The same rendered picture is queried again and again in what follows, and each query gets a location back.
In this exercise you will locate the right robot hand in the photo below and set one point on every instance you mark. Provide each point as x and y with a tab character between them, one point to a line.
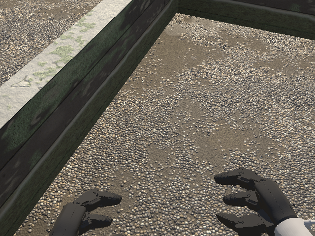
262	195

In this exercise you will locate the left robot hand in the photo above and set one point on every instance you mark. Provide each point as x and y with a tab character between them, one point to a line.
75	218

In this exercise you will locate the robot right forearm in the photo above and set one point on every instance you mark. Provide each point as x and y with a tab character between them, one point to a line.
293	227

